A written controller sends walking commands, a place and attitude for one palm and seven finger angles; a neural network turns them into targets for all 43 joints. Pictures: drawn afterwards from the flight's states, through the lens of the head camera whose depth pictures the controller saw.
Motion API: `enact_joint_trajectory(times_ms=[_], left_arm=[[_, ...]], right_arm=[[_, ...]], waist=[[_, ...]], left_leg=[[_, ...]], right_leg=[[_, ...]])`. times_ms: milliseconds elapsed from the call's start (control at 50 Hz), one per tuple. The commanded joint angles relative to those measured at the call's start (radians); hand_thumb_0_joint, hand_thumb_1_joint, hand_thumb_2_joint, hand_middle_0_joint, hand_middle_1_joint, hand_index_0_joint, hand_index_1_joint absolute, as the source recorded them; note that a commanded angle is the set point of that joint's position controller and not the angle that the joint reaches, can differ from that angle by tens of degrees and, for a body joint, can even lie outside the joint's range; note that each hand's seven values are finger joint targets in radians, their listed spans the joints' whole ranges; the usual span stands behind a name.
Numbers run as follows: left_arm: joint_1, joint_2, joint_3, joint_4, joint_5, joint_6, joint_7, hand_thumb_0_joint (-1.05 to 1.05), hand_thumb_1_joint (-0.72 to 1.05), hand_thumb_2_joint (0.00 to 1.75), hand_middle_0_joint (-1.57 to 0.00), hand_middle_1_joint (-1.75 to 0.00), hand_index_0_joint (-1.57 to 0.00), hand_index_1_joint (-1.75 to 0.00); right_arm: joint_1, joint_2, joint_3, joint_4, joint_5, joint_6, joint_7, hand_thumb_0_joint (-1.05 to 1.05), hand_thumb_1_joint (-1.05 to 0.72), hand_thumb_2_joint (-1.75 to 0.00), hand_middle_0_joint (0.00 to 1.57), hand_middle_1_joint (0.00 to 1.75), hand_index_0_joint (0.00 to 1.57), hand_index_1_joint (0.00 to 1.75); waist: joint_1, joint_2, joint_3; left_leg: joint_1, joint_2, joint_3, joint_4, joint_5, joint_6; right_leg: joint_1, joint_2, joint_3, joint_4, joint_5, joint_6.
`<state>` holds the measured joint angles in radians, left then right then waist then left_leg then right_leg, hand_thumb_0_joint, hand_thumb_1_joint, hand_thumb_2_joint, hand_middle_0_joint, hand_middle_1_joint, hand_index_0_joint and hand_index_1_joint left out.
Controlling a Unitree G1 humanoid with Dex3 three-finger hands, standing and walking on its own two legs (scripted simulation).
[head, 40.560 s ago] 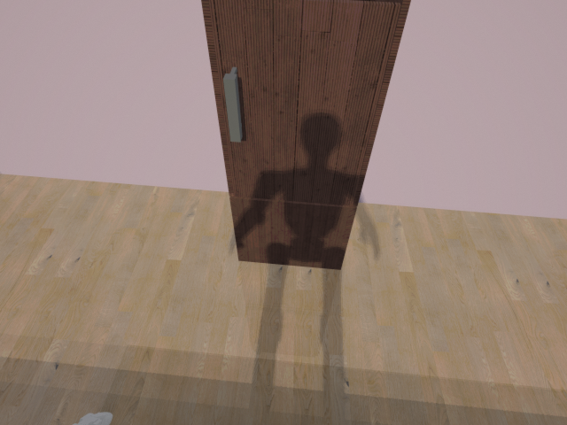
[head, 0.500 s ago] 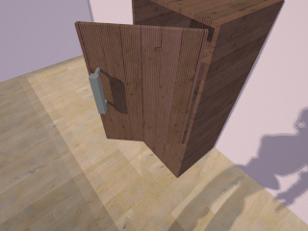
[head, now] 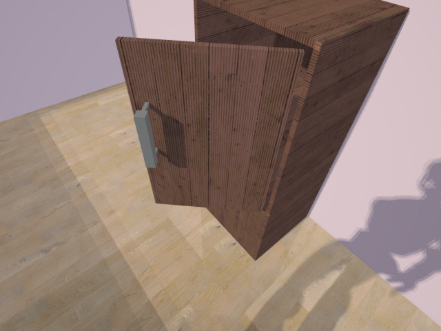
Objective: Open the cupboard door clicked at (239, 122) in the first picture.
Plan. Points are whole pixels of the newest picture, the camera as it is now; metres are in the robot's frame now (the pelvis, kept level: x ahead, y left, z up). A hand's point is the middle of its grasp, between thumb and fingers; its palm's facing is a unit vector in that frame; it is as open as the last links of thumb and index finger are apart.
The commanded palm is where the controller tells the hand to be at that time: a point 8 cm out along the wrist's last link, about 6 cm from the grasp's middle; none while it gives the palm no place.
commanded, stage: raise the hand with hooked fingers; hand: left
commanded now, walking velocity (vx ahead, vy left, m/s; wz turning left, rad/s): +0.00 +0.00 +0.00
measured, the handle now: (149, 135) +0.57 +0.23 +0.01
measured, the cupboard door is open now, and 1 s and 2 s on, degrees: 46 46 46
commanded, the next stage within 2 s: none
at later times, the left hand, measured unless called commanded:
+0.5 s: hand (146, 301) +0.19 +0.15 -0.06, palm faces -0.02 -1.00 +0.03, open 8.5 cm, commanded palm +0.15 +0.23 -0.05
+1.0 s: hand (113, 270) +0.22 +0.21 -0.02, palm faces +0.03 -1.00 -0.06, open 11.6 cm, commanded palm +0.19 +0.27 -0.01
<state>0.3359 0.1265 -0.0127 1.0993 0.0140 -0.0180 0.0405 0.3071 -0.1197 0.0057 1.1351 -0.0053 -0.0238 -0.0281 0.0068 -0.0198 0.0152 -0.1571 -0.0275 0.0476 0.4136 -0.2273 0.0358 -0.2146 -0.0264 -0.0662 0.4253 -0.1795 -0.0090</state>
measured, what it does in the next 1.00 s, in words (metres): lowers itself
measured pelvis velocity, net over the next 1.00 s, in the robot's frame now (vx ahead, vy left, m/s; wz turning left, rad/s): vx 0.01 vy -0.02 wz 0.03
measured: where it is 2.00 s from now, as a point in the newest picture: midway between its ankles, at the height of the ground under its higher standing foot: outside the picture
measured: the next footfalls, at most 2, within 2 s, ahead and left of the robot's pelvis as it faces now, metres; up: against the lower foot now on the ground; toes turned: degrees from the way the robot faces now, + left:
none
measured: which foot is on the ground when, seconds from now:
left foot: down 0.00-1.00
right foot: down 0.00-1.00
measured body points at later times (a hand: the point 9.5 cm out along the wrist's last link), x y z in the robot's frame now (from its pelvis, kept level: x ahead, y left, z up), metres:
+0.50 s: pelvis +0.00 -0.01 -0.08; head +0.04 +0.00 +0.37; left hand +0.18 +0.21 -0.06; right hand +0.23 -0.27 -0.10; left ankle +0.00 +0.09 -0.74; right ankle +0.03 -0.11 -0.74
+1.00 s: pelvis +0.01 -0.02 -0.07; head +0.08 -0.01 +0.37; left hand +0.22 +0.27 -0.01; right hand +0.17 -0.26 -0.16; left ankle +0.00 +0.09 -0.74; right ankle +0.03 -0.11 -0.74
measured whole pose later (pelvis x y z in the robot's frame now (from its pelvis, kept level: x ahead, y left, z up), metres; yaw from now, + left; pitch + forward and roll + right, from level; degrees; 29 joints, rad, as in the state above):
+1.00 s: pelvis +0.01 -0.02 -0.07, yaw +2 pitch +14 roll -1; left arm 0.37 0.29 0.30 0.04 -0.36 -0.35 -0.39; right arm 0.28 -0.24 -0.01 0.56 0.05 -0.21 -0.06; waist -0.01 0.03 -0.12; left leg -0.77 0.01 -0.01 1.04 -0.52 0.01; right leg -0.79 0.00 -0.10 1.00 -0.46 -0.04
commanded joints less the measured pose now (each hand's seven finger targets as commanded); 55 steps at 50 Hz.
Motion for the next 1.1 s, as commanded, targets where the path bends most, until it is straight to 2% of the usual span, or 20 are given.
enact_joint_trajectory(times_ms=[0, 40, 60, 80, 100, 120, 140, 220, 280, 300, 340, 380, 440, 500, 600, 640, 720, 820, 900, 1080], left_arm=[[0.072, 0.08, 0.016, -0.025, 0.0, -0.014, 0.004, 0.0, 0.9, 0.9, -0.2, -0.3, -0.2, -0.3], [0.074, 0.078, 0.016, -0.024, 0.001, -0.014, 0.003, 0.0, 0.9, 0.9, -0.2, -0.3, -0.2, -0.3], [0.123, 0.123, 0.013, 0.018, 0.012, -0.022, 0.037, 0.0, 0.9, 0.9, -0.2, -0.3, -0.2, -0.3], [-0.636, 0.31, 0.082, -1.577, -0.221, -0.241, 0.021, 0.0, 0.88, 0.89, -0.2, -0.32, -0.2, -0.32], [-0.275, 0.251, 0.093, -1.325, -0.139, -0.182, 0.083, 0.0, 0.85, 0.88, -0.2, -0.33, -0.2, -0.33], [0.007, 0.066, -0.002, -1.12, -0.153, -0.05, 0.117, 0.0, 0.83, 0.87, -0.21, -0.34, -0.21, -0.34], [0.009, -0.058, -0.098, -1.124, -0.179, -0.029, 0.107, 0.0, 0.81, 0.86, -0.21, -0.36, -0.21, -0.36], [-0.007, -0.012, -0.07, -1.131, -0.184, -0.227, 0.043, 0.0, 0.71, 0.82, -0.21, -0.42, -0.21, -0.42], [0.217, -0.006, 0.039, -0.942, -0.22, -0.442, -0.106, 0.0, 0.64, 0.79, -0.22, -0.47, -0.22, -0.47], [0.272, 0.024, 0.086, -0.937, -0.238, -0.518, -0.173, 0.0, 0.62, 0.78, -0.22, -0.48, -0.22, -0.48], [0.297, 0.149, 0.198, -0.939, -0.236, -0.618, -0.299, 0.0, 0.57, 0.76, -0.22, -0.51, -0.22, -0.51], [0.336, 0.182, 0.247, -0.995, -0.236, -0.586, -0.332, 0.0, 0.53, 0.74, -0.23, -0.54, -0.23, -0.54], [0.237, 0.203, 0.265, -1.263, -0.287, -0.498, -0.321, 0.0, 0.46, 0.71, -0.23, -0.58, -0.23, -0.58], [0.129, 0.211, 0.28, -1.44, -0.292, -0.511, -0.27, 0.0, 0.39, 0.68, -0.24, -0.63, -0.24, -0.63], [-0.012, 0.203, 0.198, -1.433, -0.298, -0.582, -0.356, 0.0, 0.27, 0.63, -0.25, -0.7, -0.25, -0.7], [-0.021, 0.233, 0.223, -1.375, -0.321, -0.547, -0.424, 0.0, 0.22, 0.61, -0.25, -0.74, -0.25, -0.74], [0.057, 0.32, 0.366, -1.242, -0.376, -0.396, -0.486, 0.0, 0.13, 0.57, -0.25, -0.8, -0.25, -0.8], [0.083, 0.326, 0.44, -1.261, -0.407, -0.342, -0.442, 0.0, 0.01, 0.52, -0.26, -0.87, -0.26, -0.87], [0.053, 0.293, 0.405, -1.24, -0.391, -0.387, -0.416, 0.0, -0.08, 0.48, -0.27, -0.93, -0.27, -0.93], [-0.106, 0.385, 0.433, -1.213, -0.396, -0.414, -0.454, 0.0, -0.29, 0.39, -0.29, -1.07, -0.29, -1.07]], right_arm=[[0.062, -0.091, -0.01, -0.022, -0.004, -0.009, -0.002, 0.0, -0.9, -0.9, 0.2, 0.3, 0.2, 0.3], [0.063, -0.091, -0.01, -0.022, -0.004, -0.009, -0.003, 0.0, -0.9, -0.9, 0.2, 0.3, 0.2, 0.3], [-0.062, -0.135, -0.01, -0.096, 0.002, -0.016, 0.007, 0.0, -0.9, -0.9, 0.2, 0.3, 0.2, 0.3], [-0.039, -0.32, -0.028, -0.484, 0.039, -0.156, -0.041, 0.0, -0.9, -0.9, 0.2, 0.3, 0.2, 0.3], [-0.134, -0.23, 0.006, -0.425, 0.051, -0.253, -0.07, 0.0, -0.9, -0.9, 0.2, 0.3, 0.2, 0.3], [-0.117, -0.183, -0.013, -0.427, 0.068, -0.281, -0.062, 0.0, -0.9, -0.9, 0.2, 0.3, 0.2, 0.3], [-0.083, -0.206, -0.011, -0.415, 0.083, -0.298, -0.063, 0.0, -0.9, -0.9, 0.2, 0.3, 0.2, 0.3], [-0.109, -0.268, -0.042, -0.543, 0.045, -0.356, -0.049, 0.0, -0.9, -0.9, 0.2, 0.3, 0.2, 0.3], [-0.142, -0.26, -0.078, -0.619, 0.015, -0.355, -0.004, 0.0, -0.9, -0.9, 0.2, 0.3, 0.2, 0.3], [-0.158, -0.263, -0.09, -0.651, 0.011, -0.345, 0.016, 0.0, -0.9, -0.9, 0.2, 0.3, 0.2, 0.3], [-0.183, -0.274, -0.105, -0.725, 0.013, -0.31, 0.054, 0.0, -0.9, -0.9, 0.2, 0.3, 0.2, 0.3], [-0.216, -0.264, -0.109, -0.79, 0.03, -0.274, 0.051, 0.0, -0.9, -0.9, 0.2, 0.3, 0.2, 0.3], [-0.21, -0.248, -0.101, -0.855, 0.037, -0.218, 0.032, 0.0, -0.9, -0.9, 0.2, 0.3, 0.2, 0.3], [-0.145, -0.219, -0.098, -0.831, 0.033, -0.202, 0.007, 0.0, -0.9, -0.9, 0.2, 0.3, 0.2, 0.3], [-0.108, -0.243, -0.073, -0.753, 0.026, -0.239, -0.017, 0.0, -0.9, -0.9, 0.2, 0.3, 0.2, 0.3], [-0.105, -0.255, -0.069, -0.737, 0.034, -0.255, -0.029, 0.0, -0.9, -0.9, 0.2, 0.3, 0.2, 0.3], [-0.134, -0.26, -0.068, -0.746, 0.053, -0.25, -0.041, 0.0, -0.9, -0.9, 0.2, 0.3, 0.2, 0.3], [-0.146, -0.233, -0.063, -0.761, 0.05, -0.241, -0.043, 0.0, -0.9, -0.9, 0.2, 0.3, 0.2, 0.3], [-0.124, -0.239, -0.066, -0.749, 0.048, -0.25, -0.037, 0.0, -0.9, -0.9, 0.2, 0.3, 0.2, 0.3], [-0.076, -0.278, -0.057, -0.749, 0.056, -0.26, -0.047, 0.0, -0.9, -0.9, 0.2, 0.3, 0.2, 0.3]], waist=[[-0.003, 0.009, 0.074], [-0.003, 0.012, 0.076], [0.042, 0.043, 0.112], [-0.126, 0.249, -0.406], [-0.027, 0.275, -0.353], [-0.044, 0.196, -0.138], [-0.057, 0.097, -0.023], [-0.084, -0.115, 0.049], [0.011, -0.25, -0.037], [0.031, -0.233, -0.075], [0.054, -0.048, -0.14], [0.092, -0.049, -0.222], [0.085, 0.105, -0.326], [0.02, 0.124, -0.367], [-0.083, 0.095, -0.323], [-0.081, 0.081, -0.353], [-0.015, 0.031, -0.404], [0.027, -0.014, -0.417], [0.002, -0.001, -0.348], [-0.007, 0.089, -0.339]], left_leg=[[-0.116, 0.116, -0.118, -0.121, -0.008, -0.005], [-0.112, 0.115, -0.113, -0.118, 0.003, -0.006], [-0.134, 0.129, -0.054, 0.06, 0.063, -0.033], [0.139, 0.027, -0.057, -0.042, 0.063, -0.025], [0.062, 0.059, -0.049, -0.066, -0.01, -0.029], [-0.106, 0.077, -0.107, -0.104, -0.165, -0.057], [-0.173, 0.054, -0.108, -0.072, -0.224, -0.041], [-0.319, 0.017, -0.121, 0.146, -0.284, -0.031], [-0.512, 0.001, -0.068, 0.334, -0.257, -0.049], [-0.554, -0.005, -0.055, 0.391, -0.226, -0.052], [-0.591, -0.024, -0.033, 0.462, -0.175, -0.057], [-0.644, -0.021, -0.017, 0.483, -0.131, -0.038], [-0.596, -0.013, -0.024, 0.5, -0.043, -0.033], [-0.552, 0.012, -0.048, 0.56, 0.044, -0.022], [-0.591, 0.029, -0.086, 0.643, -0.016, -0.011], [-0.6, 0.03, -0.088, 0.657, -0.018, -0.006], [-0.631, 0.021, -0.083, 0.612, 0.005, -0.009], [-0.602, 0.019, -0.087, 0.545, 0.065, -0.016], [-0.587, 0.017, -0.081, 0.51, 0.032, -0.016], [-0.5, 0.019, -0.077, 0.45, -0.002, -0.011]], right_leg=[[0.036, -0.088, 0.107, -0.08, -0.002, -0.027], [0.035, -0.089, 0.105, -0.083, 0.003, -0.026], [-0.025, -0.123, 0.123, -0.048, 0.201, -0.021], [0.086, -0.015, 0.05, 0.022, 0.073, -0.013], [0.043, 0.019, 0.006, 0.099, -0.067, -0.042], [-0.082, 0.021, -0.041, 0.122, -0.167, -0.024], [-0.121, 0.029, -0.044, 0.099, -0.15, -0.018], [-0.332, 0.018, -0.036, 0.153, -0.344, -0.004], [-0.453, 0.017, -0.016, 0.29, -0.454, -0.015], [-0.454, 0.017, 0.0, 0.33, -0.428, -0.023], [-0.419, 0.003, 0.031, 0.409, -0.335, -0.047], [-0.393, 0.013, 0.046, 0.479, -0.237, -0.042], [-0.363, 0.023, 0.058, 0.516, -0.103, -0.039], [-0.393, 0.03, 0.065, 0.519, 0.013, -0.024], [-0.52, 0.039, 0.066, 0.519, -0.059, -0.011], [-0.498, 0.038, 0.077, 0.512, -0.061, -0.01], [-0.35, 0.026, 0.097, 0.468, -0.058, -0.005], [-0.264, 0.017, 0.074, 0.454, 0.049, 0.003], [-0.324, 0.015, 0.054, 0.435, -0.017, 0.005], [-0.339, 0.026, 0.039, 0.398, -0.107, -0.011]])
